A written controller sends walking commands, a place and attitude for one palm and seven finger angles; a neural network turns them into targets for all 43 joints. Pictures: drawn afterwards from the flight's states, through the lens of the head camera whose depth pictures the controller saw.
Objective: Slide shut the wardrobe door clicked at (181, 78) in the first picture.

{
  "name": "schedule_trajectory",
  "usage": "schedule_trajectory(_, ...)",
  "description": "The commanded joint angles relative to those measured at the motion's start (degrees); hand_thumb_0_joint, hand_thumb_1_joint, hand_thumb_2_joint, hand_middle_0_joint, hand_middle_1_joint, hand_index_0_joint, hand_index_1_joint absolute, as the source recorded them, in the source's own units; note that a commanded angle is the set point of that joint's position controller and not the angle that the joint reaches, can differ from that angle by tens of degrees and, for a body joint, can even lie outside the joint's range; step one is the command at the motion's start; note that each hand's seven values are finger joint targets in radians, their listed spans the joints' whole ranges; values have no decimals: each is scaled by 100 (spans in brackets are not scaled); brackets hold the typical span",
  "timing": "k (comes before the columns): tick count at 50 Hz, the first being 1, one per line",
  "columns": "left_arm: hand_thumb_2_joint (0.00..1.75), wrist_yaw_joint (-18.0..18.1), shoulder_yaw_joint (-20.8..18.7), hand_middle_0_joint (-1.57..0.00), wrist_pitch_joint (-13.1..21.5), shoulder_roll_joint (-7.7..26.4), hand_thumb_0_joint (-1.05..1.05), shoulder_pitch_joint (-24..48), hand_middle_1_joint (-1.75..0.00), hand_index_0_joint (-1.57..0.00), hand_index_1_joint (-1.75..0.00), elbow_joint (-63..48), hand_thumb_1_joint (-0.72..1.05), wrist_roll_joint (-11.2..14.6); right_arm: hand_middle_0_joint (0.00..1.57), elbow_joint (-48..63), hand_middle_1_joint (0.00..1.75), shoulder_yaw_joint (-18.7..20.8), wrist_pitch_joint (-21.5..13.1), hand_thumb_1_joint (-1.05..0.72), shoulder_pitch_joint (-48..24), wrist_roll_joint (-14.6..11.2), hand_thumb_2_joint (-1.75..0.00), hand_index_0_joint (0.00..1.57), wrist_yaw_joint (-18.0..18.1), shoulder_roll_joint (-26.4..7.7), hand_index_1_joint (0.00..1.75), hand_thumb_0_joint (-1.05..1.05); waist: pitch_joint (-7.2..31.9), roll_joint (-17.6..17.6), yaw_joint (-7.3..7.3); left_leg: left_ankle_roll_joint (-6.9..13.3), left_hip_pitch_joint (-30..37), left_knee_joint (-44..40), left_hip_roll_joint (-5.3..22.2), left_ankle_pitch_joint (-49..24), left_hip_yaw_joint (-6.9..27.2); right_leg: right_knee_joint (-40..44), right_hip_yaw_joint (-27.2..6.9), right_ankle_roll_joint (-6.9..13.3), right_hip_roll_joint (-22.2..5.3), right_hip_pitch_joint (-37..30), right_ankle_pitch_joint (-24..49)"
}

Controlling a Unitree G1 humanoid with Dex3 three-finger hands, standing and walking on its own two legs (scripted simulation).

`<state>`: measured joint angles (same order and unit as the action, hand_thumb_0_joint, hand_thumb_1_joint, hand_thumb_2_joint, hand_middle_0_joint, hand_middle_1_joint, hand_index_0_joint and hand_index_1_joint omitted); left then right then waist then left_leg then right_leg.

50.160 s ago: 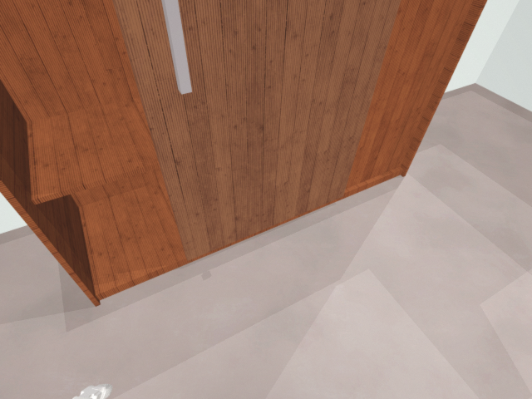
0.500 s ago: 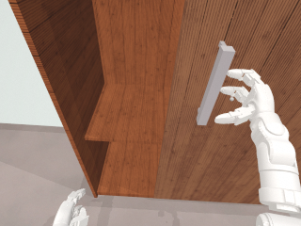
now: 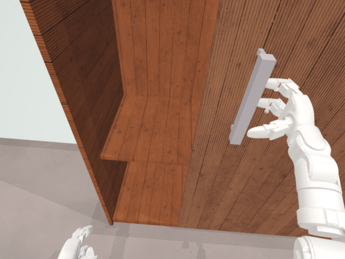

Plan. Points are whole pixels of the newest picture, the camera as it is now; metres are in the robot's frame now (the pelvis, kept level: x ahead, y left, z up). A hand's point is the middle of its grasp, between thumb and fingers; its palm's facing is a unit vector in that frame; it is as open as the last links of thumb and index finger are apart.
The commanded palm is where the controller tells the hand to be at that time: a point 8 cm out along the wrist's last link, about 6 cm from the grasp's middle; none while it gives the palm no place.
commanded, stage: slide the fingers in behind the handle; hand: right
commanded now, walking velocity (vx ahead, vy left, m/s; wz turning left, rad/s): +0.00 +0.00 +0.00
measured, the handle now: (246, 100) +0.45 -0.13 +0.18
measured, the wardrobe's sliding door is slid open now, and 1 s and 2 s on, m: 0.37 0.37 0.36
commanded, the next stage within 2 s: loosen the grip on the handle in 0.78 s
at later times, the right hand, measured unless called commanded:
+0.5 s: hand (264, 117) +0.36 -0.15 +0.20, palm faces +0.00 +1.00 -0.03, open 14.0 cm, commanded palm +0.35 -0.20 +0.19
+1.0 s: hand (273, 106) +0.40 -0.17 +0.21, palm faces +0.07 +1.00 -0.01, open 13.7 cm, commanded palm +0.36 -0.18 +0.19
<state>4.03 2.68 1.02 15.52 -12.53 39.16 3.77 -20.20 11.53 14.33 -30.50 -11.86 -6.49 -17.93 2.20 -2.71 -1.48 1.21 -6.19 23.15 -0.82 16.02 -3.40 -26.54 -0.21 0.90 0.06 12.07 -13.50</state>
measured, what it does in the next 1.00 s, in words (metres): stands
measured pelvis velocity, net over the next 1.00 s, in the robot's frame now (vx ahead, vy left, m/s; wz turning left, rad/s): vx -0.03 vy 0.01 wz -0.02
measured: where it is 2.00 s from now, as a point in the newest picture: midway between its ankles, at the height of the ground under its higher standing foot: outside the picture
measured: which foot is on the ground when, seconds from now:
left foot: down 0.00-1.00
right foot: down 0.00-1.00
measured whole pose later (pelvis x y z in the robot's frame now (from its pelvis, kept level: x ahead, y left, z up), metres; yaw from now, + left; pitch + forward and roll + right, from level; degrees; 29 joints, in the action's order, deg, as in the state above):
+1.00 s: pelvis -0.03 +0.01 -0.01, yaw -1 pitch -2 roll +0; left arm 3.5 1.3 7.0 13.1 -10.0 41.2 2.4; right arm -36.8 12.0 14.2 -46.3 -8.5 -5.5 -19.1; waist 0.2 0.2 -0.1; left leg 1.8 -12.0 31.6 0.0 15.3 -3.8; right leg -29.6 -1.3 0.1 0.9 15.8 -12.1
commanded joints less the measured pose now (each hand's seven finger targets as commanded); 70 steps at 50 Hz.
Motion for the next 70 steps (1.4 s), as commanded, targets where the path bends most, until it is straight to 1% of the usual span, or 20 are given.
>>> schedule_trajectory(1,90,31,-277,-20,329,680,0,650,-30,-20,-30,-904,90,-39,30,1386,120,371,-527,50,-2471,-48,-30,30,14,-1070,120,0,1544,157,12,28,-151,-250,-19,-1855,141,154,-220,183,36,-1127,1634)
schedule_trajectory(10,90,2,-253,-20,280,663,0,773,-30,-20,-30,-995,90,-17,30,1497,120,465,-383,50,-2033,-40,-30,30,88,-1090,120,0,1228,395,90,0,-80,-300,-14,-1865,152,222,-128,206,33,-837,1462)
schedule_trajectory(20,90,-3,-229,-20,378,572,0,950,-30,-20,-30,-1042,90,-13,30,2315,120,75,-431,50,-1987,-84,-30,30,90,-661,120,0,1395,31,27,6,-171,-304,-29,-1953,152,166,-156,188,51,-1238,1646)
schedule_trajectory(23,90,2,-217,-20,355,588,0,985,-30,-20,-30,-984,90,4,30,2039,120,47,-255,50,-1769,-118,-30,30,97,-583,120,0,1158,343,28,0,-197,-334,-29,-1837,130,181,-164,188,37,-1051,1461)
schedule_trajectory(43,90,9,-197,-20,346,528,0,919,-30,-20,-30,-812,90,-25,30,1586,120,-708,-301,50,-2811,80,-30,30,303,125,120,0,1065,208,-152,24,-603,-395,-42,-1140,129,189,-302,171,59,-1146,1013)
schedule_trajectory(44,90,161,-615,-20,793,1145,0,1283,-30,-20,-30,172,90,-75,30,388,120,2108,-490,50,-8491,1031,-30,30,212,-4119,120,0,1265,1827,-600,-333,-885,1163,426,-3776,813,-555,-496,524,-26,-1188,2666)
schedule_trajectory(45,90,180,-532,-20,882,467,0,165,-30,-20,-30,11,90,-163,30,-2239,120,270,-124,50,-5045,603,-29,30,128,-904,120,0,1217,1677,-566,-232,-962,1315,117,-3876,-37,-438,-338,122,-40,-919,3580)
schedule_trajectory(46,90,100,-491,-20,872,654,0,0,-30,-20,-30,-337,90,-229,30,-636,120,496,-444,51,-4633,283,-28,30,149,-798,120,0,1640,937,-320,-162,-1105,868,-67,-3700,-75,-365,-253,118,-94,-1533,4324)
schedule_trajectory(47,90,3,-475,-20,940,572,0,427,-30,-20,-30,-400,90,-113,30,-533,120,-268,-439,51,-4052,239,-28,30,-40,18,120,0,2380,-1251,36,30,-1283,902,-17,-2773,42,-654,-154,-65,-54,-2322,4741)
schedule_trajectory(49,90,-129,-435,-20,984,484,0,437,-30,-20,-30,-523,90,-224,30,-75,120,-390,-882,52,-4199,160,-26,30,-85,92,120,0,2925,-1525,32,121,-1211,629,30,-2352,34,-822,-305,-156,-23,-2639,4149)
schedule_trajectory(50,90,-216,-402,-20,1052,405,0,472,-30,-20,-30,-600,90,-166,30,132,120,-825,-1109,52,-3954,154,-25,30,-133,392,120,0,2536,-1259,-35,115,-1259,487,5,-1516,-59,-593,-397,-196,-53,-2168,3077)
schedule_trajectory(53,90,-191,-405,-20,1139,520,0,445,-30,-20,-30,-608,90,-96,30,-401,120,-784,-1697,54,-3670,48,-22,30,-65,465,120,0,1581,1131,-231,62,-1189,444,-83,-1522,-32,-382,-271,92,-78,-1047,1580)
schedule_trajectory(55,90,-106,-403,-20,1124,658,0,437,-30,-20,-30,-557,90,-10,30,-894,120,-197,-1682,55,-3772,-44,-21,30,46,-150,120,0,1225,1623,-117,-9,-1178,323,-44,-1056,102,-188,-166,140,-32,-527,811)
schedule_trajectory(57,90,-44,-328,-20,1143,666,0,476,-30,-20,-30,-508,90,26,29,-852,119,-202,-1706,55,-4615,169,-20,29,258,-574,119,0,829,1046,-140,-13,-1413,160,22,-120,227,-65,-129,170,34,-304,-9)
schedule_trajectory(60,90,-58,-245,-20,1276,555,0,334,-30,-20,-30,-478,90,68,28,-1063,118,-714,-1800,55,-5127,575,-20,28,412,-504,118,0,604,-222,-257,53,-1885,201,28,732,304,123,-194,95,92,-160,-1026)
schedule_trajectory(63,90,-39,-235,-20,1399,581,0,201,-30,-20,-30,-484,90,75,27,-1239,117,-821,-1813,55,-5251,504,-20,27,426,-380,117,0,935,-357,-331,97,-1873,217,-18,892,290,145,-300,43,103,-213,-1370)
schedule_trajectory(64,90,24,-300,-20,1407,741,0,108,-30,-20,-30,-530,90,34,27,-987,117,1055,-1862,55,-4882,502,-20,27,430,-2582,117,0,1521,-186,113,107,-1213,106,31,1044,433,180,-303,56,76,-186,-1201)
schedule_trajectory(65,90,57,-169,-20,1415,656,0,404,-30,-20,-30,-709,90,35,26,-837,116,442,-1829,55,-4967,424,-20,26,236,-2028,116,0,1690,-239,-6,62,-947,86,78,1017,524,144,-111,97,141,-89,-936)
schedule_trajectory(68,90,107,-171,-20,1582,622,0,282,-30,-20,-30,-633,90,102,25,-1334,115,71,-1794,55,-4770,17,-20,25,-165,-1320,115,0,1245,694,-131,-16,-1050,-107,40,1273,541,68,-93,141,76,188,-938)
schedule_trajectory(70,90,128,-170,-20,1682,686,0,270,-30,-20,-30,-560,90,156,25,-1672,115,-3,-1766,55,-4595,-47,-20,25,-342,-1251,115,0,800,754,-134,-36,-1360,-133,36,1450,541,58,-107,144,75,278,-1117)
